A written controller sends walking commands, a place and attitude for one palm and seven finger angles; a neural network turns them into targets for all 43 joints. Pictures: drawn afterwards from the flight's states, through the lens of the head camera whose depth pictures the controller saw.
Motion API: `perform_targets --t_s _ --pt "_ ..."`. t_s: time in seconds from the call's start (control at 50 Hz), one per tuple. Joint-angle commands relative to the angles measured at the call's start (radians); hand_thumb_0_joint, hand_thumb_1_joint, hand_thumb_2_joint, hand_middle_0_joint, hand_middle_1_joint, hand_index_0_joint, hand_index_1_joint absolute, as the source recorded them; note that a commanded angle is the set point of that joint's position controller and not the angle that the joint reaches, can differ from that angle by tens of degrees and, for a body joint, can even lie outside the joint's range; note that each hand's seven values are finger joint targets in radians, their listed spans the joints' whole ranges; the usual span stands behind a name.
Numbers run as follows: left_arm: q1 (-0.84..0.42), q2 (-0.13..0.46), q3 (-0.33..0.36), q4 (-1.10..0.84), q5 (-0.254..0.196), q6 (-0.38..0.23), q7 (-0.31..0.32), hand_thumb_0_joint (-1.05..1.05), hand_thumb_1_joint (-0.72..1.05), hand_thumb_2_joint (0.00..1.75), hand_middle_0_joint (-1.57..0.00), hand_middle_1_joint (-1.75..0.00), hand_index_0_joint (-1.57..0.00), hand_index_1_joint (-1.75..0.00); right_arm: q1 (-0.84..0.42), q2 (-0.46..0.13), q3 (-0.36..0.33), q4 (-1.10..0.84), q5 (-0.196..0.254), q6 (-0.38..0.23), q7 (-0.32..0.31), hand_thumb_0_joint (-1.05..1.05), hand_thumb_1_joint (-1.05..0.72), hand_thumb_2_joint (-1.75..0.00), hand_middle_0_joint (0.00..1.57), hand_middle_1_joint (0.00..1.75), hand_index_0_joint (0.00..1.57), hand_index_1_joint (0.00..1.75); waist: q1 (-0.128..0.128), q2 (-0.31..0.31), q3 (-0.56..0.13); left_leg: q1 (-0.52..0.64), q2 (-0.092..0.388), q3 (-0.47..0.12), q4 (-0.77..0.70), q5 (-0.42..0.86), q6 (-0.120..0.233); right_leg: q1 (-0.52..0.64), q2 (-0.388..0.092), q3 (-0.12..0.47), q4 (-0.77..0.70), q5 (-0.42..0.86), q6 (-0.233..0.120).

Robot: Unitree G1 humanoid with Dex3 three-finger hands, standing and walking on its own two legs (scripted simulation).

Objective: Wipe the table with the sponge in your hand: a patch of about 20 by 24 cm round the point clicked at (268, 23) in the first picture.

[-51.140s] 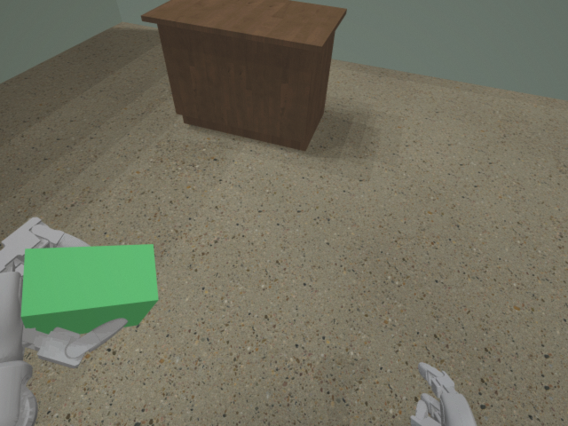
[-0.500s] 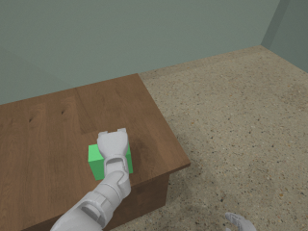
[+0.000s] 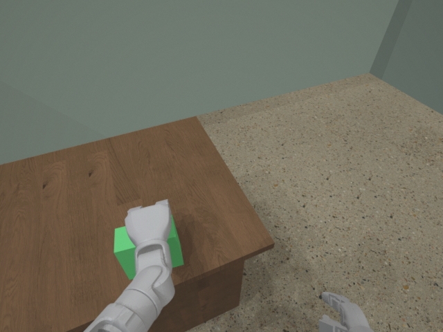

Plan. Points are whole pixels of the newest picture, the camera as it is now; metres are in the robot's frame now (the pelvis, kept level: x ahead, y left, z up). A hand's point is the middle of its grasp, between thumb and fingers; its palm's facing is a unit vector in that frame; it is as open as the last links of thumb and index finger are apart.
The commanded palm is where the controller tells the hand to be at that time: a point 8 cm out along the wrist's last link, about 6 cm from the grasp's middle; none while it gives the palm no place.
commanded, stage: slide back across to the middle lane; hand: left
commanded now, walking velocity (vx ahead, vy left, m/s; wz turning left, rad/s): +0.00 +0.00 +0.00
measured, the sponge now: (152, 251) +0.30 +0.18 -0.07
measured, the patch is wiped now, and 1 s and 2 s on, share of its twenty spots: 1.00 1.00 1.00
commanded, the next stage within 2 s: wipe forward along the middle lane in 0.20 s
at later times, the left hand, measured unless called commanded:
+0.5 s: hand (143, 246) +0.29 +0.19 -0.03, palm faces -0.10 -0.07 -0.99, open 10.2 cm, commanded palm +0.27 +0.20 +0.00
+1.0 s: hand (140, 225) +0.34 +0.21 -0.03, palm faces -0.12 +0.02 -0.99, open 10.2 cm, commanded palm +0.33 +0.23 -0.01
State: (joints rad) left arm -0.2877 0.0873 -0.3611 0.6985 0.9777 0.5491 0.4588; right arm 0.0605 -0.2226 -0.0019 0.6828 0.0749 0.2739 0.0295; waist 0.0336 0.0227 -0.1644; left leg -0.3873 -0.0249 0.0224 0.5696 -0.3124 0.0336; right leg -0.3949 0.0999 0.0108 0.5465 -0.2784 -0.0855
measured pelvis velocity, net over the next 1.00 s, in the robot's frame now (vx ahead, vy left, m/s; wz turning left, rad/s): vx -0.05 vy -0.03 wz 0.02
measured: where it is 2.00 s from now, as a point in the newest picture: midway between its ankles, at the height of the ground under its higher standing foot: outside the picture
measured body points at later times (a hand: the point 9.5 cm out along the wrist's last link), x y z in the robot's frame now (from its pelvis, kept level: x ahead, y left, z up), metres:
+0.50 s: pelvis -0.01 +0.00 +0.00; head +0.00 -0.02 +0.45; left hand +0.30 +0.19 +0.02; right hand +0.20 -0.23 -0.10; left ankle -0.02 +0.10 -0.73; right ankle -0.01 -0.07 -0.73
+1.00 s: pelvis -0.05 -0.03 -0.03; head +0.00 -0.05 +0.42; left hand +0.34 +0.21 +0.02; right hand +0.07 -0.28 -0.16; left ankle -0.02 +0.10 -0.73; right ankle -0.01 -0.07 -0.73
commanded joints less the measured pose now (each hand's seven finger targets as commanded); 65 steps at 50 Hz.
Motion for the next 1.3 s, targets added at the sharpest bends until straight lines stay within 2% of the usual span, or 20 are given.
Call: perform_targets --t_s 0.0,0.08,0.24,0.28,0.32,0.34,0.42,0.5,0.54,0.62,0.64,0.66,0.72,0.74,0.8,0.88,0.94,1.02,1.06,1.28 --pt "-0.061 0.121 0.075 -0.083 -0.011 0.037 -0.027 0.00 0.10 1.30 -1.20 -1.60 -1.20 -1.60 -0.167 -0.114 -0.033 -0.165 0.004 -0.040 -0.005 0.00 -0.90 -0.90 0.20 0.30 0.20 0.30 0.031 -0.107 -0.150 0.002 -0.027 -0.029 -0.050 0.215 -0.001 0.218 -0.068 0.080 -0.059 0.417 -0.005" --pt "-0.009 0.150 0.095 -0.130 -0.009 0.023 -0.041 0.00 0.10 1.30 -1.20 -1.60 -1.20 -1.60 -0.172 -0.117 -0.033 -0.177 0.006 -0.044 -0.008 0.00 -0.90 -0.90 0.20 0.30 0.20 0.30 0.035 -0.114 -0.166 0.014 -0.030 -0.027 -0.043 0.241 -0.001 0.244 -0.072 0.093 -0.048 0.505 -0.004" --pt "0.009 0.164 0.099 -0.184 0.005 -0.005 -0.068 0.00 0.10 1.30 -1.20 -1.60 -1.20 -1.60 -0.181 -0.120 -0.033 -0.186 0.008 -0.054 -0.012 0.00 -0.90 -0.90 0.20 0.30 0.20 0.30 0.031 -0.079 -0.147 0.018 -0.031 -0.036 -0.043 0.246 0.000 0.228 -0.070 0.111 -0.049 0.516 -0.011" --pt "-0.022 0.131 0.064 -0.178 0.012 -0.013 -0.067 0.00 0.10 1.30 -1.20 -1.60 -1.20 -1.60 -0.168 -0.118 -0.035 -0.180 0.006 -0.057 -0.012 0.00 -0.90 -0.90 0.20 0.30 0.20 0.30 0.012 -0.081 -0.124 0.025 -0.028 -0.033 -0.037 0.230 0.003 0.197 -0.069 0.092 -0.051 0.460 -0.006" --pt "-0.028 0.139 0.070 -0.159 0.019 -0.022 -0.067 0.00 0.10 1.30 -1.20 -1.60 -1.20 -1.60 -0.163 -0.120 -0.034 -0.178 0.006 -0.063 -0.014 0.00 -0.90 -0.90 0.20 0.30 0.20 0.30 0.009 -0.087 -0.114 0.011 -0.029 -0.037 -0.031 0.214 0.004 0.176 -0.066 0.090 -0.051 0.426 -0.005" --pt "-0.051 0.183 0.119 -0.147 0.019 -0.025 -0.066 0.00 0.10 1.30 -1.20 -1.60 -1.20 -1.60 -0.163 -0.125 -0.034 -0.170 0.002 -0.063 -0.018 0.00 -0.90 -0.90 0.20 0.30 0.20 0.30 0.017 -0.097 -0.122 -0.002 -0.029 -0.041 -0.036 0.203 0.003 0.177 -0.063 0.107 -0.056 0.408 -0.009" --pt "-0.171 0.189 0.111 -0.071 0.048 -0.039 -0.052 0.00 0.10 1.30 -1.20 -1.60 -1.20 -1.60 -0.140 -0.124 -0.027 -0.152 -0.001 -0.075 -0.035 0.00 -0.90 -0.90 0.20 0.30 0.20 0.30 -0.011 -0.098 -0.078 -0.057 -0.033 -0.042 -0.023 0.108 0.006 0.098 -0.063 0.093 -0.061 0.217 0.001" --pt "-0.281 0.217 0.140 -0.024 0.069 -0.069 -0.034 0.00 0.10 1.30 -1.20 -1.60 -1.20 -1.60 -0.114 -0.123 -0.028 -0.131 -0.011 -0.091 -0.051 0.00 -0.90 -0.90 0.20 0.30 0.20 0.30 -0.021 -0.083 -0.121 -0.086 -0.031 -0.041 0.003 0.079 0.006 0.062 -0.064 0.088 -0.039 0.159 0.001" --pt "-0.298 0.251 0.181 0.003 0.072 -0.087 -0.026 0.00 0.10 1.30 -1.20 -1.60 -1.20 -1.60 -0.106 -0.127 -0.032 -0.123 -0.018 -0.100 -0.058 0.00 -0.90 -0.90 0.20 0.30 0.20 0.30 -0.012 -0.100 -0.161 -0.119 -0.031 -0.047 0.019 0.070 0.005 0.063 -0.063 0.103 -0.024 0.156 0.001" --pt "-0.367 0.214 0.149 0.099 0.062 -0.111 -0.008 0.00 0.10 1.30 -1.20 -1.60 -1.20 -1.60 -0.075 -0.121 -0.031 -0.102 -0.019 -0.120 -0.066 0.00 -0.90 -0.90 0.20 0.30 0.20 0.30 -0.045 -0.158 -0.132 -0.186 -0.029 -0.036 0.052 0.004 0.008 0.009 -0.073 0.100 -0.021 0.068 0.023" --pt "-0.380 0.270 0.197 0.132 0.058 -0.111 -0.005 0.00 0.10 1.30 -1.20 -1.60 -1.20 -1.60 -0.068 -0.129 -0.031 -0.095 -0.020 -0.122 -0.069 0.00 -0.90 -0.90 0.20 0.30 0.20 0.30 -0.038 -0.175 -0.131 -0.210 -0.027 -0.046 0.052 -0.013 0.007 0.003 -0.068 0.108 -0.022 0.037 0.019" --pt "-0.418 0.263 0.179 0.156 0.058 -0.115 -0.004 0.00 0.10 1.30 -1.20 -1.60 -1.20 -1.60 -0.057 -0.128 -0.028 -0.092 -0.018 -0.125 -0.072 0.00 -0.90 -0.90 0.20 0.30 0.20 0.30 -0.054 -0.186 -0.125 -0.232 -0.029 -0.039 0.065 -0.033 0.010 -0.007 -0.076 0.109 -0.020 0.000 0.030" --pt "-0.484 0.307 0.201 0.224 0.049 -0.129 0.002 0.00 0.10 1.30 -1.20 -1.60 -1.20 -1.60 -0.029 -0.132 -0.027 -0.077 -0.018 -0.138 -0.077 0.00 -0.90 -0.90 0.20 0.30 0.20 0.30 -0.063 -0.169 -0.114 -0.276 -0.028 -0.034 0.090 -0.075 0.010 -0.037 -0.084 0.122 -0.028 -0.097 0.036" --pt "-0.486 0.354 0.238 0.247 0.053 -0.129 0.000 0.00 0.10 1.30 -1.20 -1.60 -1.20 -1.60 -0.029 -0.138 -0.026 -0.079 -0.020 -0.138 -0.080 0.00 -0.90 -0.90 0.20 0.30 0.20 0.30 -0.050 -0.143 -0.124 -0.294 -0.028 -0.041 0.089 -0.082 0.007 -0.045 -0.080 0.129 -0.025 -0.121 0.030" --pt "-0.544 0.339 0.202 0.289 0.051 -0.142 -0.002 0.00 0.10 1.30 -1.20 -1.60 -1.20 -1.60 0.002 -0.135 -0.024 -0.077 -0.015 -0.144 -0.079 0.00 -0.90 -0.90 0.20 0.30 0.20 0.30 -0.075 -0.117 -0.114 -0.324 -0.028 -0.030 0.115 -0.103 0.009 -0.067 -0.090 0.136 -0.031 -0.169 0.038" --pt "-0.570 0.397 0.242 0.333 0.039 -0.165 -0.008 0.00 0.10 1.30 -1.20 -1.60 -1.20 -1.60 0.044 -0.141 -0.027 -0.074 -0.011 -0.150 -0.075 0.00 -0.90 -0.90 0.20 0.30 0.20 0.30 -0.077 -0.113 -0.167 -0.363 -0.023 -0.031 0.141 -0.100 0.010 -0.042 -0.096 0.158 -0.022 -0.152 0.040" --pt "-0.587 0.394 0.241 0.346 0.038 -0.188 -0.011 0.00 0.10 1.30 -1.20 -1.60 -1.20 -1.60 0.064 -0.143 -0.030 -0.077 -0.009 -0.155 -0.067 0.00 -0.90 -0.90 0.20 0.30 0.20 0.30 -0.082 -0.105 -0.188 -0.396 -0.025 -0.034 0.156 -0.093 0.011 -0.032 -0.095 0.163 -0.007 -0.111 0.038" --pt "-0.614 0.471 0.287 0.386 0.035 -0.211 -0.004 0.00 0.10 1.30 -1.20 -1.60 -1.20 -1.60 0.100 -0.159 -0.035 -0.062 -0.008 -0.170 -0.065 0.00 -0.90 -0.90 0.20 0.30 0.20 0.30 -0.100 -0.146 -0.180 -0.483 -0.018 -0.043 0.207 -0.111 0.007 -0.014 -0.116 0.236 -0.011 -0.134 0.043" --pt "-0.637 0.476 0.286 0.404 0.032 -0.222 0.000 0.00 0.10 1.30 -1.20 -1.60 -1.20 -1.60 0.115 -0.162 -0.035 -0.056 -0.006 -0.181 -0.061 0.00 -0.90 -0.90 0.20 0.30 0.20 0.30 -0.111 -0.161 -0.166 -0.515 -0.019 -0.049 0.219 -0.119 0.008 -0.030 -0.112 0.229 -0.002 -0.146 0.044" --pt "-0.681 0.591 0.332 0.461 0.035 -0.229 -0.013 0.00 0.10 1.30 -1.20 -1.60 -1.20 -1.60 0.166 -0.178 -0.028 -0.046 0.002 -0.209 -0.043 0.00 -0.90 -0.90 0.20 0.30 0.20 0.30 -0.124 -0.094 -0.238 -0.620 -0.021 -0.063 0.271 -0.125 0.004 0.025 -0.138 0.287 0.028 -0.031 0.059"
